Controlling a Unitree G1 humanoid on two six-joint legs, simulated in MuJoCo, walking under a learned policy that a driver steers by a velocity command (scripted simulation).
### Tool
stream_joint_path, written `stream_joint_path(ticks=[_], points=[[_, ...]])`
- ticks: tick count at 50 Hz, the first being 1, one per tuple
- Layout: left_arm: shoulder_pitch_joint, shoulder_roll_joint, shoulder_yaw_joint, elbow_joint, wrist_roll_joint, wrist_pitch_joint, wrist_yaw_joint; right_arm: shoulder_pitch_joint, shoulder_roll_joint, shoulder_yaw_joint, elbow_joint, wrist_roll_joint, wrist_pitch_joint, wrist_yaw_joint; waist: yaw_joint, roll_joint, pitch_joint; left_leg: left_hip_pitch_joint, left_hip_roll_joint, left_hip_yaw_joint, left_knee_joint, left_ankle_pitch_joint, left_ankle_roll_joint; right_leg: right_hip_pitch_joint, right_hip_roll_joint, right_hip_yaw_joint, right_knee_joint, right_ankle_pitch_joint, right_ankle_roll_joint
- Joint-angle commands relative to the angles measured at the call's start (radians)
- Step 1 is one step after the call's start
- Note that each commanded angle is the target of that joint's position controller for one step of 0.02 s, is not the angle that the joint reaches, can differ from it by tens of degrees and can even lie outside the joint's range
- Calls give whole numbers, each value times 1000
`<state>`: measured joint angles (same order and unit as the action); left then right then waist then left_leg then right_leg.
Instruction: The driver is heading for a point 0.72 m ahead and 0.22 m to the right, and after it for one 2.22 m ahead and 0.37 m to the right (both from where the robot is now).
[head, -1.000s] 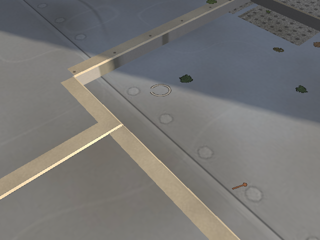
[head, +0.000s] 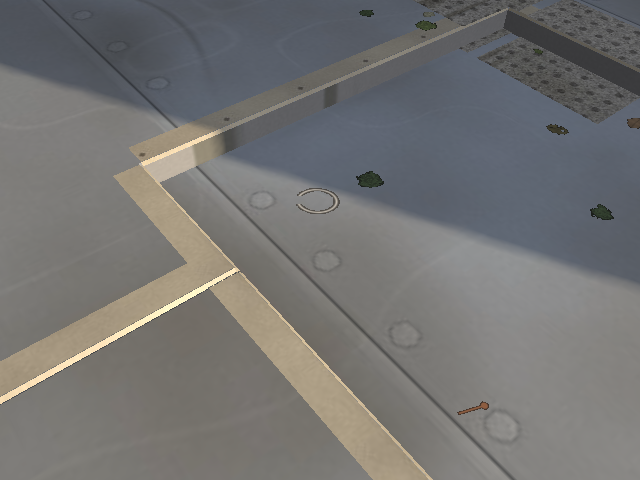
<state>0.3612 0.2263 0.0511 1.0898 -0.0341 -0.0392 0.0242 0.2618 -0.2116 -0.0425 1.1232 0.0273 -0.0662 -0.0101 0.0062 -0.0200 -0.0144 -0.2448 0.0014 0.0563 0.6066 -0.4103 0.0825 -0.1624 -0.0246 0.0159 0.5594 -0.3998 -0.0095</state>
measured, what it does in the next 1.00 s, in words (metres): walks ahead, turning right: right foot, then left foot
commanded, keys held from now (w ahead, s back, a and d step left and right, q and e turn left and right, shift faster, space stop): w+e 0.82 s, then w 0.02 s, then no key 0.06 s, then q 0.10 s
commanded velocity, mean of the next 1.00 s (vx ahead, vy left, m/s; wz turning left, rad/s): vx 0.44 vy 0.00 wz -0.43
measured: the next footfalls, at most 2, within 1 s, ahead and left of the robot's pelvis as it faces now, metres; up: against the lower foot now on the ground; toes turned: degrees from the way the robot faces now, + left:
right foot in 0.48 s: +0.39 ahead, -0.17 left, +0.00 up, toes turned -14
left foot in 0.86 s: +0.68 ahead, -0.03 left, +0.00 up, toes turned -25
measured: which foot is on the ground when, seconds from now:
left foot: down 0.00-0.50, up 0.52-0.84, down 0.86-1.00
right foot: down 0.00-0.02, up 0.04-0.46, down 0.48-0.88, up 0.90-1.00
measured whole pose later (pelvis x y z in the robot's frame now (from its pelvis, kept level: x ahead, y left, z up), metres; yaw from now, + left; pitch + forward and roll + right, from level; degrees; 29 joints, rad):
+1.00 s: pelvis +0.56 -0.10 +0.00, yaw -29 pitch +3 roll +1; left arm 0.24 0.26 0.06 0.85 0.08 -0.11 -0.02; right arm 0.28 -0.22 0.01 0.85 -0.05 -0.12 0.01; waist -0.01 -0.03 -0.05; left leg -0.39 0.01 0.06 0.59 -0.26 0.03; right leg -0.59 0.06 0.09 1.28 -0.45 0.00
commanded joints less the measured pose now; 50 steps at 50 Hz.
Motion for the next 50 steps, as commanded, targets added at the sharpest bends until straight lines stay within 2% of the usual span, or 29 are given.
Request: stream_joint_path(ticks=[1,2,3,5,6,8,11,15,21,24,25,26,27,28,29,30,31,32,35,37,40,42,43,44,45,46,47,48,50], points=[[-217,90,6,-126,-8,-26,-10,253,-143,-43,44,-7,-33,-3,-164,63,130,342,134,-213,-251,23,49,-456,-35,89,33,-18,-71],[-175,15,8,-136,134,-46,-44,555,-172,-47,92,-165,-68,16,-251,418,-26,674,356,-681,-409,-88,250,-716,142,131,330,-145,-74],[-179,63,36,-124,125,-74,-40,547,-85,-6,109,-210,-87,32,-208,227,179,616,431,-779,-456,-143,280,-941,114,334,538,-46,-132],[-114,94,49,-76,94,-97,-37,251,-33,9,6,-137,-81,54,-76,85,127,450,355,-463,-453,-24,201,-844,71,244,764,135,-188],[-98,42,39,-73,99,-90,-45,198,5,27,-18,-121,-78,49,-42,67,108,389,314,-323,-442,87,157,-798,42,216,755,213,-207],[-72,-26,20,-67,99,-57,-76,152,79,57,-55,-133,-61,23,10,60,89,248,246,-128,-453,348,109,-677,-12,167,716,353,-179],[-234,-11,6,-147,76,-40,-114,238,37,65,-53,-135,-74,5,-30,79,83,194,214,29,-507,522,122,-647,-56,37,518,430,-96],[-397,-47,-25,-222,77,-25,-105,412,-25,61,9,-121,-70,24,-71,85,123,285,259,81,-513,794,138,-653,-50,-38,228,408,-51],[-437,41,10,-273,63,-23,-110,404,-84,30,-19,-142,-55,31,2,143,116,351,278,195,-384,1122,55,-467,52,-115,164,274,-125],[-143,123,47,-203,29,-53,-75,359,-161,5,-53,-159,-53,29,134,163,25,101,269,230,10,1407,-37,33,151,-122,178,369,-175],[136,145,57,-124,36,-57,-52,425,-87,36,-80,-177,-62,41,178,68,-225,-294,231,152,361,1134,-141,622,60,114,269,427,-306],[421,129,34,-26,54,-42,-49,369,-66,39,-103,-160,-71,95,237,-81,-386,-535,-3,90,800,-122,-216,882,-200,590,0,435,-487],[511,161,61,29,94,-65,-43,109,-48,36,-203,-84,-69,110,312,6,-226,-729,-30,-101,978,-120,-130,779,-231,691,-126,314,-416],[342,182,72,0,78,-96,-44,-42,-54,37,-251,-77,-82,90,283,-19,22,-817,46,-194,1011,-67,-103,490,-207,598,-142,247,-355],[166,99,40,-29,68,-103,-50,0,-79,30,-257,-101,-80,62,171,25,-18,-659,78,-220,937,11,-69,237,-189,540,-178,226,-362],[22,19,9,-60,73,-110,-61,49,-24,43,-261,-116,-69,40,69,42,11,-497,104,-222,858,83,-20,-37,-167,474,-225,210,-361],[-104,-10,-13,-106,73,-107,-71,82,37,57,-262,-127,-47,22,-14,34,54,-370,119,-207,816,53,-4,-291,-148,440,-280,183,-365],[-174,-32,-28,-142,70,-109,-76,114,30,57,-274,-125,-26,14,-66,17,74,-316,119,-186,772,-14,-11,-426,-137,432,-337,166,-371],[-230,44,-17,-193,89,-142,-78,78,-28,59,-327,-104,-13,1,-91,59,37,-159,135,-105,408,181,-61,-574,-11,250,-317,226,-275],[-112,135,15,-165,80,-141,-83,-65,-18,77,-379,-81,-8,11,-27,12,41,-12,80,-17,205,307,-110,-621,63,206,-305,245,-245],[52,143,31,-149,88,-118,-109,-141,-72,73,-399,-88,-10,29,32,-25,42,-59,29,-8,74,360,-115,-384,-19,320,-193,314,-266],[-32,130,27,-203,107,-119,-108,27,-143,42,-353,-109,-34,16,-71,-28,-7,75,19,-6,143,361,-65,-335,-37,340,-14,488,-216],[-94,105,23,-246,108,-137,-107,259,-223,5,-289,-90,-58,6,-175,52,-77,329,26,-33,86,416,1,-424,52,304,210,607,-145],[1,-45,-13,-283,100,-152,-110,448,-304,-10,-258,-81,-77,-2,-169,256,-350,686,283,-335,42,840,280,-532,211,197,589,231,-51],[96,-40,-7,-276,69,-141,-105,381,-272,7,-284,-100,-68,31,-112,330,-389,680,486,-773,-171,867,460,-735,254,178,862,-274,-27],[-6,59,22,-294,65,-119,-80,261,-238,-1,-287,-102,-78,42,-93,137,-110,438,473,-747,-227,698,385,-853,169,202,916,-175,-36],[-31,68,19,-291,79,-95,-48,121,-172,13,-308,-68,-75,43,-40,89,-67,254,434,-592,-228,636,329,-802,75,161,920,-88,-24],[-13,69,16,-284,108,-75,-29,31,-55,49,-331,-55,-65,35,0,31,-135,170,379,-490,-240,682,292,-684,15,146,829,-41,2],[-54,-28,-18,-305,142,-49,-28,-39,29,74,-329,-73,-61,14,62,59,-91,-31,236,-279,-276,757,191,-478,-53,86,632,-10,72]])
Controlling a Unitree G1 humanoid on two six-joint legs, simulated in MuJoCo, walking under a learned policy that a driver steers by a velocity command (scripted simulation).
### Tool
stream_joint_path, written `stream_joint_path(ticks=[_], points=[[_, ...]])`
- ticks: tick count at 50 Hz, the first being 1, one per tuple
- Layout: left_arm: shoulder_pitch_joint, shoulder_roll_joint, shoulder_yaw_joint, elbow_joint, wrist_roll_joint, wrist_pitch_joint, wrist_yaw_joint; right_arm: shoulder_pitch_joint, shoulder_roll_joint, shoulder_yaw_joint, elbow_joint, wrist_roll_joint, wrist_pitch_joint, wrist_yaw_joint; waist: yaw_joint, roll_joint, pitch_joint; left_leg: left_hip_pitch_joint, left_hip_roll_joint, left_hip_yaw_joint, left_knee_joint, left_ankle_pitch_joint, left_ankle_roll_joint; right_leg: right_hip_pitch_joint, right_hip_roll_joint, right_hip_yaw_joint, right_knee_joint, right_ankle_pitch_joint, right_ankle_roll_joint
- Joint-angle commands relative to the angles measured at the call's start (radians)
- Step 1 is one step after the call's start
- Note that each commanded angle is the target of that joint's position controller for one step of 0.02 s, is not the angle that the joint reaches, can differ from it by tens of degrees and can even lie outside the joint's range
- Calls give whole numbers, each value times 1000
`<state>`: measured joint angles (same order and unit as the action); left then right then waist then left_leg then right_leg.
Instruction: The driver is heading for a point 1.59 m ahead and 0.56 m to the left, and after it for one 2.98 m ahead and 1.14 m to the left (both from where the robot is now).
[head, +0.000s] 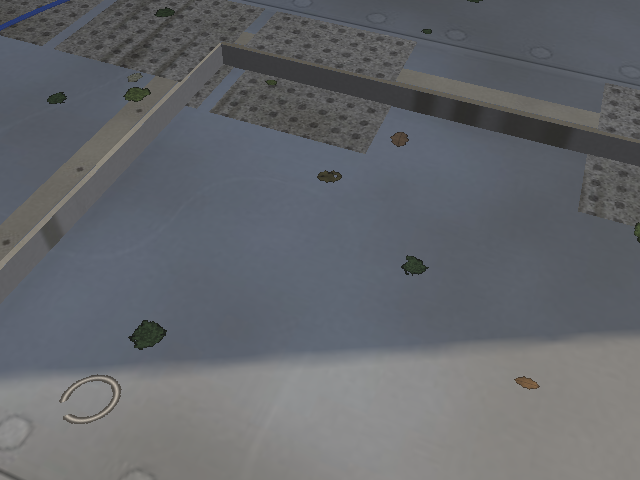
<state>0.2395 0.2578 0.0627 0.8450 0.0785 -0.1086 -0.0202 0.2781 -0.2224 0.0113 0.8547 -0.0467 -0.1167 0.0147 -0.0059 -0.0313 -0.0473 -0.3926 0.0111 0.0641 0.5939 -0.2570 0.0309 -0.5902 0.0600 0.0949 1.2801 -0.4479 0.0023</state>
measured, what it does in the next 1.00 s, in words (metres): goes down, turning left: right foot 0.10 m lower, then left foot 0.10 m higher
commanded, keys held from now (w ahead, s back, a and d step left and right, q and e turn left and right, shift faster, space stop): q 0.78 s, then no key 0.22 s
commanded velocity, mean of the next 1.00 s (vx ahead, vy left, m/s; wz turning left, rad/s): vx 0.06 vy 0.00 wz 0.39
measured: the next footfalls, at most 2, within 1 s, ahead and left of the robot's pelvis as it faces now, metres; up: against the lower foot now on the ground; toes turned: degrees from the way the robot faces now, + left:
right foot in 0.26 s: +0.23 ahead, -0.12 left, -0.10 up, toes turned +6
left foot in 0.70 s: +0.11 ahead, +0.17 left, +0.00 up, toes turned +27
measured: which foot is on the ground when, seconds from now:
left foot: down 0.00-0.28, up 0.30-0.68, down 0.70-1.00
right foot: up 0.00-0.24, down 0.26-0.72, up 0.74-1.00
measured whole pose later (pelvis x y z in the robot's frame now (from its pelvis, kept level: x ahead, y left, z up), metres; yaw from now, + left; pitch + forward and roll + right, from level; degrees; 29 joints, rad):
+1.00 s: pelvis +0.11 +0.07 -0.03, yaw +28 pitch +5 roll -2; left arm 0.19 0.31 0.05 0.76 0.05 -0.03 0.00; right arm 0.20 -0.22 0.00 0.65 -0.03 -0.08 0.08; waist -0.02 -0.03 -0.04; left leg -0.56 -0.02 -0.02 0.94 -0.46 0.05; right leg -0.73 0.06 0.08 1.37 -0.08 0.08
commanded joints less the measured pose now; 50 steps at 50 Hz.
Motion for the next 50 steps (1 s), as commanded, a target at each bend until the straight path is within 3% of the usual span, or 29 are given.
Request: stream_joint_path(ticks=[1,3,5,8,11,12,13,14,15,16,18,19,20,22,24,28,31,33,35,36,37,38,39,40,42,45,46,47,50], points=[[143,-74,-36,-25,14,27,-8,-89,14,10,-61,-7,-12,-12,102,75,-64,-7,158,-180,-253,660,199,96,-135,-35,-127,161,78],[135,-2,-22,-19,-1,20,-40,-57,-75,-21,-52,-11,-31,-15,67,79,-32,-71,87,-105,-205,624,169,141,-124,-61,-265,437,89],[-18,24,-23,-75,-4,38,-29,11,-126,-43,-38,3,-42,-17,3,46,-45,13,87,-146,-140,408,191,107,-112,-68,-557,538,86],[-146,24,-36,-117,-10,61,6,101,-109,-43,-19,2,-28,3,-60,68,13,36,169,-318,-25,87,222,86,-133,-10,-830,610,65],[-212,38,-39,-141,-22,55,17,206,-101,-33,-7,15,-9,6,-108,73,24,56,164,-431,92,-13,220,108,-121,-7,-968,661,40],[-192,73,-8,-143,-145,33,5,136,-176,-85,-26,95,40,-56,-60,113,21,10,48,-324,199,15,152,268,-81,-4,-1071,864,-17],[-99,71,-7,-108,-131,27,6,148,-132,-68,-27,85,56,-78,-21,65,-35,-93,-8,-239,349,3,91,437,-88,-73,-1028,997,-24],[62,86,5,-60,-99,27,13,131,-60,-53,-50,71,56,-85,42,-13,-100,-341,-73,-169,573,-249,22,726,-202,-10,-887,1372,-58],[161,120,16,-40,-88,36,13,221,-17,-32,-78,78,55,-76,58,-158,-290,-540,-76,-153,923,-637,-41,1019,-446,92,-687,1682,-172],[172,124,20,-30,-101,56,6,260,-51,-36,-94,83,57,-67,46,-169,-363,-626,-23,-181,1132,-629,-73,1043,-510,154,-658,1591,-239],[73,169,32,-42,-95,81,16,166,-76,-45,-155,87,74,-72,2,-114,-283,-723,15,-137,1321,-477,-102,847,-538,196,-772,1058,-312],[-36,156,25,-62,-84,100,34,98,-70,-47,-176,100,101,-91,-26,-129,-177,-695,41,-118,1314,-407,-132,642,-548,211,-899,764,-328],[-101,119,12,-74,-69,111,49,54,-94,-58,-179,88,133,-110,-38,-91,-81,-604,39,-103,1330,-338,-152,454,-517,162,-973,676,-312],[-132,117,2,-74,-51,114,62,29,-96,-71,-193,59,162,-125,-49,-75,-18,-493,16,-85,1322,-261,-158,307,-438,33,-999,686,-266],[-92,118,1,-52,-57,103,87,2,-75,-76,-228,54,158,-115,-39,-85,-13,-503,18,-123,1303,-171,-148,341,-409,-35,-984,668,-217],[-4,139,10,-25,-70,100,118,-95,-28,-58,-316,45,155,-80,-3,-84,-41,-604,49,-143,1281,-170,-137,501,-438,-60,-943,700,-230],[-33,200,34,-43,-71,119,117,-164,29,-21,-378,31,152,-48,-13,-84,-73,-529,109,-86,997,-221,-107,501,-421,-129,-914,690,-211],[-97,259,57,-85,-65,132,91,-151,-3,-27,-364,61,144,-28,-27,-167,-95,-219,65,34,762,-294,-64,336,-378,-229,-919,715,-193],[-111,248,65,-101,-99,123,79,-113,-54,-51,-352,64,142,-20,-39,-216,-112,-80,60,0,582,-188,-34,320,-424,-208,-855,637,-157],[-8,189,55,-62,-113,129,72,-32,-82,-69,-308,52,146,-22,-36,-105,-59,-50,-24,73,439,-203,3,311,-356,-259,-786,665,-133],[85,130,45,-84,-96,134,72,-6,-230,-112,-326,63,138,-25,4,240,-30,46,120,-289,266,327,125,132,-217,-321,-435,500,-18],[-153,141,40,-187,-49,130,67,131,-355,-144,-308,35,120,-19,-134,555,-64,119,279,-733,-42,661,300,-189,-71,-159,-145,-188,13],[-238,150,47,-205,-80,118,58,88,-350,-137,-317,-14,85,11,-127,387,-102,73,334,-748,-114,588,334,-236,-54,4,36,-230,-3],[-242,125,41,-208,-106,122,63,-1,-320,-130,-343,-3,69,29,-84,294,-80,59,307,-714,-105,411,303,-270,-45,11,81,-143,-27],[-151,154,52,-158,-79,150,84,-139,-189,-99,-350,46,88,20,-1,236,-5,-32,246,-542,18,340,194,-248,-83,14,59,15,-10],[-49,145,51,-127,-80,175,88,-208,-111,-72,-348,41,105,-13,69,181,-43,-128,172,-399,36,251,149,-91,-54,-14,104,195,19],[-21,94,-3,-125,-24,105,46,-223,-107,-38,-331,15,47,37,51,274,-127,-230,136,-333,67,-2,146,-78,3,3,258,377,66],[40,112,4,-95,-17,80,21,-182,-74,-32,-298,5,25,67,42,147,-90,-205,114,-311,50,-152,126,-77,8,25,243,414,77],[65,123,1,-87,-27,46,-4,-177,-64,-12,-246,28,-17,92,29,85,-12,-107,118,-341,77,-261,109,-125,-79,58,-51,437,115]])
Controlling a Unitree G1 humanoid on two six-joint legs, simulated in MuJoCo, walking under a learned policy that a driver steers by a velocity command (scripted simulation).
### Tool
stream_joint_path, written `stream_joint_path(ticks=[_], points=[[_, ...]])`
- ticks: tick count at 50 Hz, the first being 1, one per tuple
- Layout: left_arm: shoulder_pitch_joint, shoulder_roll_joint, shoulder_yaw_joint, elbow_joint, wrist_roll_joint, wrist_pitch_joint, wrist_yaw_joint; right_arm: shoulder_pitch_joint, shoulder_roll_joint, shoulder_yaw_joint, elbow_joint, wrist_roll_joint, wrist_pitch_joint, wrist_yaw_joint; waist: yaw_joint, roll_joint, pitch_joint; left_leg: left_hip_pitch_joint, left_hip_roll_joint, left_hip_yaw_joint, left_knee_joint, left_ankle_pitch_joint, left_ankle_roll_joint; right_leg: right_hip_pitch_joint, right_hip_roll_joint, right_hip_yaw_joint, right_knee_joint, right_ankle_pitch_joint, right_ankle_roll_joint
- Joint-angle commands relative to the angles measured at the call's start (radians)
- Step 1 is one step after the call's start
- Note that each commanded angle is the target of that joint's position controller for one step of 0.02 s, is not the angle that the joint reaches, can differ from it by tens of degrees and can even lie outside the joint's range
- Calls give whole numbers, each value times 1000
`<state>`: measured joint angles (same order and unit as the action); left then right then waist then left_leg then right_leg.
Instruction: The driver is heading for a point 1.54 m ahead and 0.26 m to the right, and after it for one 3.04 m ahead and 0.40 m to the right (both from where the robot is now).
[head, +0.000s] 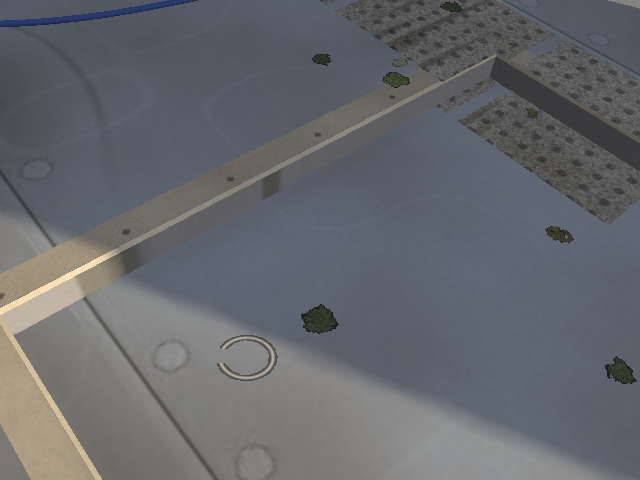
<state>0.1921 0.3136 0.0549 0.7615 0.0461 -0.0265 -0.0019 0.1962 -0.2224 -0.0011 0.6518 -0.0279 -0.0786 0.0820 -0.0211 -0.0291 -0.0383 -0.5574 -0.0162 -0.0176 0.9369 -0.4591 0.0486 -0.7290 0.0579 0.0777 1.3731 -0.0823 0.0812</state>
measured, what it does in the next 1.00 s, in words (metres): walks ahead: right foot 0.10 m lower, then right foot 0.10 m lower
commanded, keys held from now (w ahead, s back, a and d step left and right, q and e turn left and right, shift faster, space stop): no key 0.32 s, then w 0.34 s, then no key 0.34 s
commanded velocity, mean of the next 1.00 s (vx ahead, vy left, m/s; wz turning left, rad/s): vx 0.15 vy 0.00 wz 0.06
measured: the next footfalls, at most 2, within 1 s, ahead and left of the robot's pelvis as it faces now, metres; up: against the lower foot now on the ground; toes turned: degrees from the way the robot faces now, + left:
right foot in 0.16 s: +0.07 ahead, -0.16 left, -0.10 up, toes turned -1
right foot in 0.70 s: +0.11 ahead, -0.16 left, -0.10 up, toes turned +5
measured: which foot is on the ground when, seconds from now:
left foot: down 0.00-0.68, up 0.70-1.00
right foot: up 0.00-0.14, down 0.16-0.46, up 0.48-0.68, down 0.70-1.00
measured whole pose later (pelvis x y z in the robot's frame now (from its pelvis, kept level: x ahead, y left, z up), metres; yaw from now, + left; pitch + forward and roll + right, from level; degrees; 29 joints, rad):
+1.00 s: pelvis +0.19 -0.05 -0.06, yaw +0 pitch +3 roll -1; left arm 0.47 0.11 0.01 0.96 -0.01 -0.03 0.05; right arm -0.03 -0.16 -0.02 0.76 0.02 -0.08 0.00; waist 0.06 0.05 0.01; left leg -0.62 0.00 -0.02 0.60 -0.01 -0.01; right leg -0.03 0.07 0.07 0.35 -0.36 -0.04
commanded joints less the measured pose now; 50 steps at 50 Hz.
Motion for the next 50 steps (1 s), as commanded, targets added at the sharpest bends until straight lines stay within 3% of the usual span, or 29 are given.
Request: stream_joint_path(ticks=[1,4,6,7,8,9,10,11,12,14,15,17,19,22,25,28,31,33,34,35,36,37,38,39,41,42,44,47,50], points=[[109,61,5,-4,-6,-33,-25,-128,-53,14,-43,25,-63,24,54,73,-28,55,146,-267,-250,-74,84,79,-120,70,-313,81,62],[33,-12,-23,-34,-10,-2,-52,-118,-90,29,13,46,-69,15,27,104,-15,-26,102,-285,-183,-180,79,292,-161,-35,-707,-46,111],[36,-16,-31,-53,-39,-5,-66,-84,-118,29,50,61,-62,27,32,97,-22,-29,120,-367,-155,-95,102,377,-155,-58,-885,-16,112],[7,-30,-11,-58,-105,3,-45,-6,-109,-13,41,35,5,-61,-21,163,-62,102,132,-229,-82,383,159,425,-106,-71,-1115,203,-8],[48,-24,-23,-27,-87,-1,-42,36,-98,-1,39,22,22,-95,-36,151,-129,110,121,-209,-13,554,165,532,-110,-90,-1092,392,-51],[145,14,-10,3,-53,-3,-40,31,-29,20,6,0,20,-100,-24,72,-202,38,68,-176,106,503,128,678,-182,-30,-970,767,-97],[168,57,2,42,-41,12,-37,92,25,35,15,-2,10,-89,-64,-35,-256,-46,29,-99,172,298,54,806,-231,-62,-851,901,-148],[193,7,3,72,-52,39,-34,83,32,43,29,-6,9,-73,-32,-73,-260,-76,33,-81,166,74,23,808,-225,-65,-828,725,-173],[190,-14,5,84,-56,66,-25,20,11,37,25,6,23,-60,-8,-103,-181,-107,36,-79,127,-33,13,747,-212,-60,-861,497,-171],[131,-18,0,64,-42,91,-7,-108,-18,23,-1,22,66,-65,10,-24,18,-145,34,-96,19,-62,39,587,-191,-69,-951,197,-144],[140,-24,-1,66,-36,94,3,-134,-12,23,-7,19,79,-71,21,10,60,-147,41,-115,-11,-60,56,556,-179,-80,-977,96,-123],[197,-47,-6,100,-24,100,17,-111,28,30,8,12,83,-81,21,16,67,-140,45,-135,-20,-170,71,563,-162,-95,-998,-45,-103],[200,-40,2,102,-41,101,30,-59,-4,13,36,20,77,-91,12,7,97,-165,24,-144,-38,-449,100,529,-140,-94,-983,-255,-117],[153,-57,5,82,-60,73,38,-22,-46,-15,52,29,55,-103,-11,65,158,-165,60,-246,-169,-635,164,432,-115,-81,-935,-408,-138],[87,-111,2,61,-64,22,16,62,-110,-51,92,35,28,-112,-40,185,152,-64,170,-545,-344,-702,268,326,-37,-75,-744,-286,-151],[13,-112,7,40,-68,-31,-9,106,-112,-64,129,45,-4,-123,-56,235,144,91,248,-699,-330,-439,316,146,-45,16,-627,-364,-180],[84,-144,6,85,-84,-51,-26,79,-87,-63,156,49,-3,-127,-2,177,72,64,226,-547,-188,-243,247,282,-44,-1,-755,-317,-172],[348,-166,21,200,-84,-29,-21,-18,-53,-55,157,35,24,-116,126,115,-8,-213,154,-260,-8,-159,139,778,11,-144,-875,-70,-171],[452,-120,39,228,-67,-22,-14,-47,5,-37,146,35,26,-109,171,3,-20,-332,81,-96,331,37,50,922,-80,14,-942,-102,-220],[442,-63,38,209,-50,-22,-9,-3,93,-16,156,36,22,-105,116,-158,1,-480,-7,43,819,-183,-30,882,-288,331,-972,29,-288],[431,-17,32,172,-44,-18,-11,31,17,-33,131,58,-7,-108,90,-90,21,-605,-8,44,972,-230,-63,888,-379,497,-992,252,-399],[416,47,46,183,-34,-13,-3,-7,6,-35,88,96,-25,-119,77,-129,39,-673,18,9,979,-166,-78,862,-430,592,-1031,182,-459],[337,-34,17,160,-39,-12,14,-65,-24,-38,74,92,-31,-128,64,-60,87,-689,52,-20,933,-111,-80,816,-393,476,-1006,260,-416],[309,-102,-10,156,-31,-13,29,-109,-13,-39,75,74,-32,-129,65,-12,85,-680,75,-57,835,-9,-69,800,-338,373,-987,257,-348],[257,-132,-32,150,-34,-14,38,-48,14,-35,89,38,-20,-119,1,-38,70,-566,111,-48,646,87,-63,688,-276,258,-972,373,-287],[264,-118,-30,146,-38,-19,46,-86,-2,-39,69,36,-20,-111,0,-37,80,-488,105,-20,410,220,-74,632,-224,176,-1013,384,-263],[264,-76,-21,142,-36,-15,57,-203,32,-21,44,24,-20,-106,40,-74,68,-180,52,60,-25,428,-84,483,-145,51,-1084,438,-230],[320,-19,-8,172,-50,-11,60,-273,28,-28,37,65,-5,-94,57,-141,56,7,-18,56,-299,447,-84,575,-195,93,-1117,467,-228],[311,-31,2,178,-61,-13,50,-239,-35,-58,68,43,-16,-75,35,-96,39,114,-21,10,-480,538,-30,704,-216,121,-1027,460,-197]])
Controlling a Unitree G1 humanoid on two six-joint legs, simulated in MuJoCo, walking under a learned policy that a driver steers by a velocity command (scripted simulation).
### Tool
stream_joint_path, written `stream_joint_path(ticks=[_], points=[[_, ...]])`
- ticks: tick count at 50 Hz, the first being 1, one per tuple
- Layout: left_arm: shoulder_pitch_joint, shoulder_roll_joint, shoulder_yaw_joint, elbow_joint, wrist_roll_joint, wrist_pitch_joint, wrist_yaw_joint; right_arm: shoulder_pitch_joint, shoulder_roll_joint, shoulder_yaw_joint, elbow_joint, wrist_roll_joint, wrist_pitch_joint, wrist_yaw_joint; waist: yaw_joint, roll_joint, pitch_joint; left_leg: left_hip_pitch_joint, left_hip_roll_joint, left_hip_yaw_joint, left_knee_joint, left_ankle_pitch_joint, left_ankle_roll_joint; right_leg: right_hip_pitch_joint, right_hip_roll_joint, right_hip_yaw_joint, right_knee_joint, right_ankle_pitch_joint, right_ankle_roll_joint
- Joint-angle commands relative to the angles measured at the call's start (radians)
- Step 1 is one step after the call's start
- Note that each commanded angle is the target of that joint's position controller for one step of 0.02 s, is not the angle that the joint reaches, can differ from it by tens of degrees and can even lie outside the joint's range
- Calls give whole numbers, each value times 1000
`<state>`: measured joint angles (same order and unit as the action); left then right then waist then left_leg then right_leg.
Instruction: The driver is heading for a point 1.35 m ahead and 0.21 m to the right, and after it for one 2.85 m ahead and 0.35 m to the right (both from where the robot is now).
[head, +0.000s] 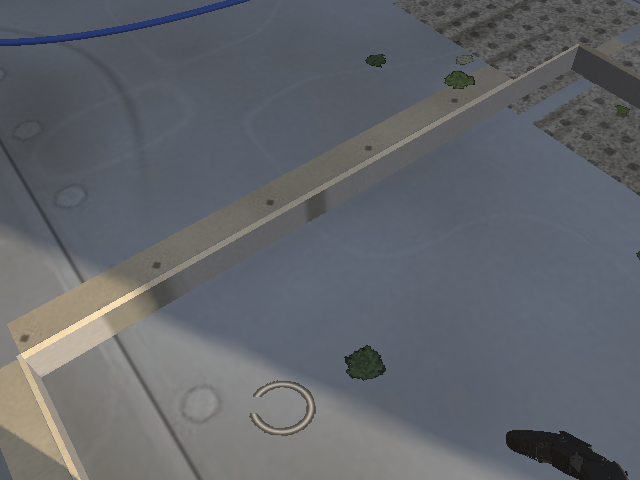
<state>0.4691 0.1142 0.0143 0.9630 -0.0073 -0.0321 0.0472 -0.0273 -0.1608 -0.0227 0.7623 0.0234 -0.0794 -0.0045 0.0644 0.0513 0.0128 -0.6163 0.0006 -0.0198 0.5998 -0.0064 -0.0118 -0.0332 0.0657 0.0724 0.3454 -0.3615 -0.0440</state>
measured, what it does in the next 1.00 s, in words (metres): walks ahead: left foot, then right foot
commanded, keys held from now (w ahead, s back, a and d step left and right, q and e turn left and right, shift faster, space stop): no key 0.38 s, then w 0.62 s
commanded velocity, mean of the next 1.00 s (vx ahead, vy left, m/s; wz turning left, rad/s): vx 0.22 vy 0.00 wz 0.00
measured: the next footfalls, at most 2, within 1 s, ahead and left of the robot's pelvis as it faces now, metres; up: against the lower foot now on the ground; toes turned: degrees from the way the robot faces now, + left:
left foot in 0.04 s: +0.23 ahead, +0.10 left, +0.00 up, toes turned +2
right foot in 0.32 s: +0.13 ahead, -0.14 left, +0.00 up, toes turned +1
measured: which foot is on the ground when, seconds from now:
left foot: up 0.00-0.02, down 0.04-1.00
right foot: down 0.00-0.08, up 0.10-0.30, down 0.32-0.66, up 0.68-1.00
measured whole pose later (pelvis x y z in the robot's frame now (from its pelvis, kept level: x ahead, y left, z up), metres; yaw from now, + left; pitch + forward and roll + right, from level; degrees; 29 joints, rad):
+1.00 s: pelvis +0.32 -0.01 +0.00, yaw +1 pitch +2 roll +1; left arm 0.01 0.22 0.07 0.79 -0.02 -0.08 -0.01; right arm 0.41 -0.20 -0.04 1.08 0.02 -0.09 -0.01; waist -0.09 -0.03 0.02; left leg 0.07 -0.03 0.02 0.21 -0.31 0.03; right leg -0.64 -0.08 -0.01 0.62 0.01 -0.02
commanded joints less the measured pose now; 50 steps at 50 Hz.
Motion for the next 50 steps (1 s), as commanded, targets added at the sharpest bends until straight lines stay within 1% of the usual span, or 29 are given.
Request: stream_joint_path(ticks=[1,2,3,4,5,7,9,11,13,16,17,18,20,21,23,25,26,29,31,32,33,34,35,36,38,40,45,47,50], points=[[41,160,43,-21,1,-8,-6,32,-107,-46,-19,-23,-18,15,-68,-150,-39,273,-47,17,-180,129,52,1,-199,118,59,738,-58],[51,156,48,-21,16,-9,-14,111,-128,-56,7,-30,-18,15,-95,-127,-85,442,-6,-19,-177,306,76,-58,-159,95,146,692,-33],[60,132,46,-35,36,-16,-19,243,-169,-67,41,-45,-14,13,-125,-43,-206,753,115,-128,-41,701,144,-246,-102,61,313,468,-1],[199,42,16,-10,22,-12,-22,342,-150,-62,80,-42,-4,15,-119,116,-407,987,334,-319,-17,763,331,-394,-70,62,555,54,44],[148,82,25,-18,6,-4,-27,340,-84,-47,85,-31,6,13,-128,145,-435,903,381,-485,-119,563,383,-401,-51,73,692,-296,80],[6,142,54,-58,-3,29,-12,144,-80,-40,59,-23,18,10,-86,48,-209,620,310,-424,-225,99,292,-492,-97,50,770,-257,104],[-23,131,66,-68,15,57,9,15,-92,-39,42,-33,27,6,-31,47,-92,340,236,-300,-308,-120,225,-398,-132,29,635,-179,107],[1,84,58,-57,22,58,19,-10,-107,-46,53,-47,38,-1,-8,71,-73,202,170,-207,-335,-212,197,-258,-110,-21,481,-127,103],[30,70,55,-39,24,53,15,-2,-105,-45,76,-39,48,-9,13,66,-91,163,142,-166,-324,-335,181,-154,-97,-49,340,30,95],[15,96,57,-47,49,59,4,47,-79,-35,124,-25,51,-9,19,30,-30,84,97,-135,-308,-586,86,-77,-104,-49,205,127,68],[-5,132,59,-68,43,59,8,63,-92,-38,136,-20,52,-12,4,9,26,96,79,-121,-283,-599,53,-143,-137,-8,128,37,51],[-47,193,72,-64,28,51,11,98,-102,-47,136,-6,54,-19,-54,-122,83,208,21,-50,-238,-483,30,-319,-131,15,85,-148,32],[-94,171,70,-63,23,27,15,122,-114,-52,159,-14,50,-33,-59,-187,84,308,-8,-13,-131,-390,25,-383,-128,25,14,-246,25],[-100,195,80,-66,20,18,17,139,-116,-57,171,-11,48,-39,-56,-198,71,301,-35,23,-71,-450,37,-366,-133,42,0,-290,7],[-42,219,92,-64,3,-5,16,121,-101,-60,171,-2,31,-34,-21,-235,72,177,-68,80,66,-472,50,-261,-237,193,-86,-418,-73],[-21,247,103,-52,-14,-26,18,58,-94,-60,149,8,1,-19,1,-260,125,53,-14,51,152,-401,76,-178,-364,358,-148,-364,-160],[-22,238,101,-50,-12,-34,17,40,-95,-60,140,13,-11,-12,4,-254,132,8,10,33,164,-428,90,-135,-381,369,-146,-286,-172],[-70,229,98,-52,-23,-39,2,78,-85,-59,157,18,-32,7,-34,-199,97,146,4,67,-22,-385,108,-123,-327,248,-104,-123,-133],[-117,245,103,-59,-27,-32,-6,228,-101,-72,226,10,-27,11,-102,-174,35,445,-52,113,-93,-231,91,-254,-256,145,-33,-6,-100],[-151,232,99,-70,-21,-34,-8,337,-126,-85,261,10,-22,10,-152,-145,-1,573,-34,75,-100,-236,98,-323,-222,95,62,78,-74],[-196,173,83,-96,-15,-42,-11,470,-202,-108,291,11,-21,2,-203,37,-37,730,124,-176,-215,-303,165,-478,-122,-36,366,162,-9],[-204,127,71,-133,-16,-59,-9,570,-285,-121,304,4,-22,9,-221,274,-73,852,339,-595,-379,-368,311,-702,-18,-85,683,-98,35],[-218,169,80,-141,-30,-72,-12,506,-230,-95,292,-11,-32,10,-181,179,-29,814,391,-668,-391,-424,348,-813,-67,13,861,-174,16],[-220,186,81,-138,-38,-80,-21,426,-182,-77,265,-9,-38,10,-147,104,20,779,355,-558,-380,-407,316,-864,-117,32,908,-82,-8],[-248,189,86,-136,-21,-85,-24,354,-171,-62,241,-10,-41,17,-113,13,42,707,290,-381,-400,-243,249,-846,-177,6,839,80,-22],[-262,174,87,-142,-12,-76,-32,374,-149,-48,256,-12,-31,13,-97,26,31,660,238,-251,-411,-21,218,-772,-193,-27,752,144,-4],[-454,120,57,-214,-10,-65,-48,392,-203,-47,261,-15,-19,-14,-120,10,77,535,185,-103,-459,81,206,-671,-158,-93,402,325,42],[-514,128,52,-232,-16,-64,-61,411,-220,-50,264,-10,-21,-13,-136,25,87,496,180,-75,-476,35,200,-584,-129,-116,297,395,40],[-572,157,52,-262,-20,-61,-73,445,-221,-55,284,7,-22,-10,-134,27,112,568,229,-79,-459,47,193,-569,-127,-88,219,406,7]])
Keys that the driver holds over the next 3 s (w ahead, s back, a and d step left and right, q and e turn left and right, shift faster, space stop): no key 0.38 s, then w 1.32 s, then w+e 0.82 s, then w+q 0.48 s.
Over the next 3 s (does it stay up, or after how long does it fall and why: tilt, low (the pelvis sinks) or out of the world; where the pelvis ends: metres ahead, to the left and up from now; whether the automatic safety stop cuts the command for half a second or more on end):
stays up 1.43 -0.18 0.08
